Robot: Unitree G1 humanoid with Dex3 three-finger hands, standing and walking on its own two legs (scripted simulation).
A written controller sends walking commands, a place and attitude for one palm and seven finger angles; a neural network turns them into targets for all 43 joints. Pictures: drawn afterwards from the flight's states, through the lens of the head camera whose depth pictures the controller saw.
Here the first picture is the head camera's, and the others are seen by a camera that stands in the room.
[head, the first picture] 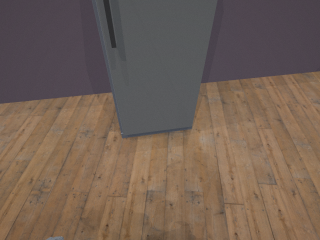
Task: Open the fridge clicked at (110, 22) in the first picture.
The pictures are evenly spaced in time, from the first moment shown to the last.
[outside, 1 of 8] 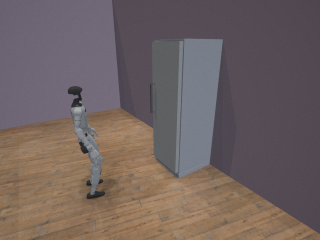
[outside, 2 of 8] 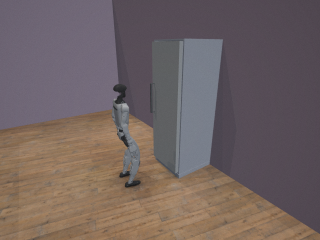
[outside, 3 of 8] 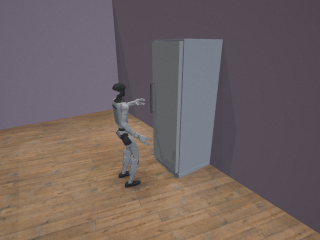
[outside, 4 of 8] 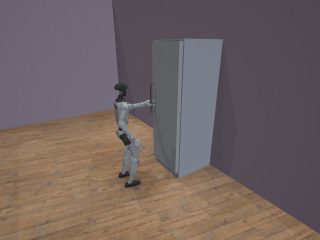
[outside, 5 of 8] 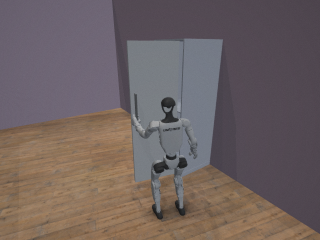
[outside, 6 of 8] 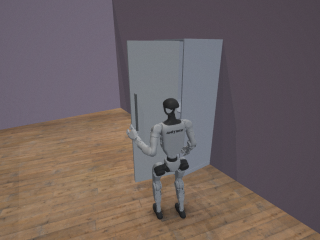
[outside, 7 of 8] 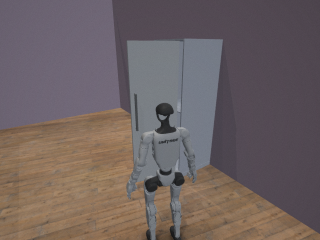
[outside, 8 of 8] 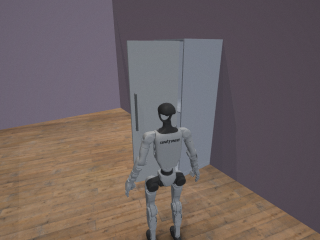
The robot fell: no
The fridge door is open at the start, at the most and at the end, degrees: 0 83 75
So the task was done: yes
